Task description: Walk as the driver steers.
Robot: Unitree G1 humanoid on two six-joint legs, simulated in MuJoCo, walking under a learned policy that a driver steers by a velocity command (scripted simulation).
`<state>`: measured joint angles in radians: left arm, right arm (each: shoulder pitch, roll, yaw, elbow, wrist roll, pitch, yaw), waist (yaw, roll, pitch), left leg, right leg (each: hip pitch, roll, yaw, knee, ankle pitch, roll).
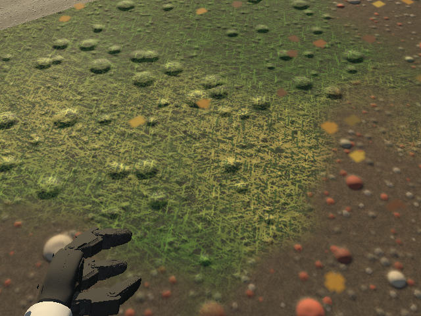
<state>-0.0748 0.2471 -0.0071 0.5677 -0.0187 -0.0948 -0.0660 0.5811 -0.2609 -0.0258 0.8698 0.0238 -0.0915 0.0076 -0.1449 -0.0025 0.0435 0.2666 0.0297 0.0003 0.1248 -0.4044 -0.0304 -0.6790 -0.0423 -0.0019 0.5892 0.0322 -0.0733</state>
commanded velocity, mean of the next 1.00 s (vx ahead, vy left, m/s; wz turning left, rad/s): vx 0.60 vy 0.00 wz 0.71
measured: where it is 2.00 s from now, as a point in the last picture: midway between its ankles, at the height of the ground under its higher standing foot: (165, 239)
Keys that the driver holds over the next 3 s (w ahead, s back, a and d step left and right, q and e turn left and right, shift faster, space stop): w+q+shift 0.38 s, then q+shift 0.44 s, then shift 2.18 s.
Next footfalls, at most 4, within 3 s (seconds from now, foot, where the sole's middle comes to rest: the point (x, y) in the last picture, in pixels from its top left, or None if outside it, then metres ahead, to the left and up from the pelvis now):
0.04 right None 0.27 -0.13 -0.75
0.52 left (150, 262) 0.66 0.14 -0.75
0.98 right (166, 202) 0.88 0.08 -0.75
1.32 left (143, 268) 0.64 0.17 -0.75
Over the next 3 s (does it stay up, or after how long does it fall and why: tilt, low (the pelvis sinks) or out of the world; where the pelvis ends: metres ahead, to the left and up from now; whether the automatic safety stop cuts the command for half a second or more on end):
stays up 0.72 0.11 0.02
